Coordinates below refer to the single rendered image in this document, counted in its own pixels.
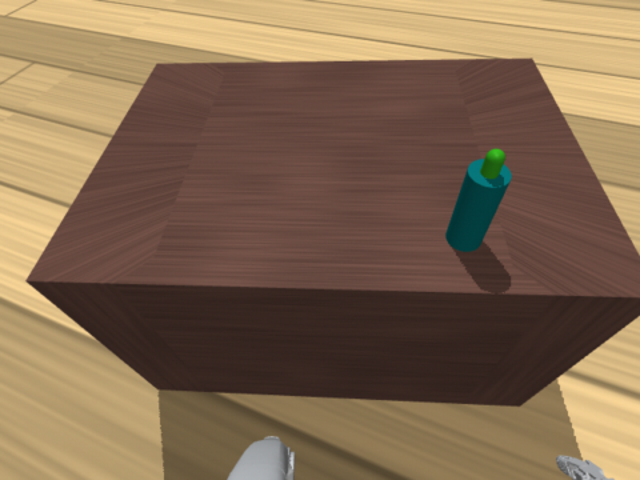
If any bottle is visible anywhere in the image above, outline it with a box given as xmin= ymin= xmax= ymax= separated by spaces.
xmin=446 ymin=149 xmax=512 ymax=252

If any right robot hand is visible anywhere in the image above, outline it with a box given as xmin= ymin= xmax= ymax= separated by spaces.
xmin=556 ymin=455 xmax=615 ymax=480

